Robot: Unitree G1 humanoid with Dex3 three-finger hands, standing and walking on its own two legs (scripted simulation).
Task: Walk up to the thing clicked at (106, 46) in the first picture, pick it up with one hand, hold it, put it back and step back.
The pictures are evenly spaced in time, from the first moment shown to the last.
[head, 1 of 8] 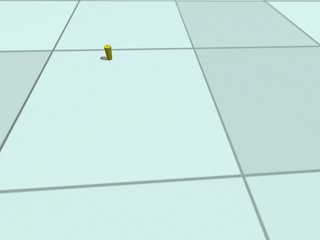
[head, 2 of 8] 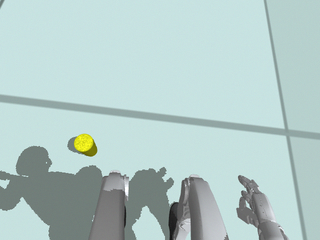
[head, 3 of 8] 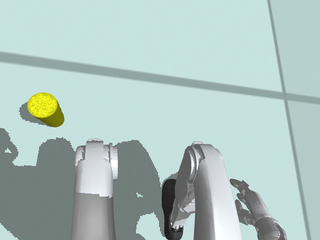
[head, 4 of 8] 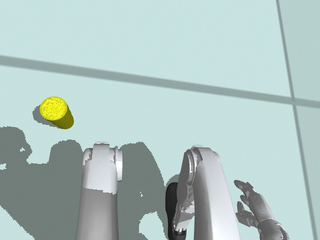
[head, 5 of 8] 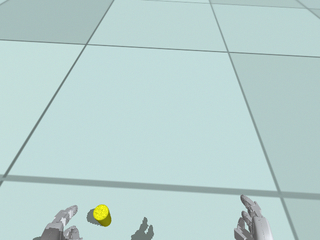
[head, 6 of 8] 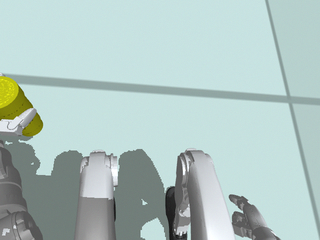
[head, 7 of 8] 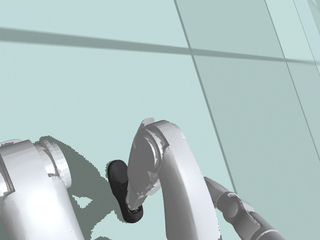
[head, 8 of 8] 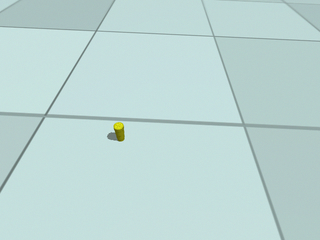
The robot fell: no
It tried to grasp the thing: yes
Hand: left
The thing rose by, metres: 0.69
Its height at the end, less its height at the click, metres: +0.00
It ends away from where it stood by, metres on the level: 0.00
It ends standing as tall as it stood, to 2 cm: yes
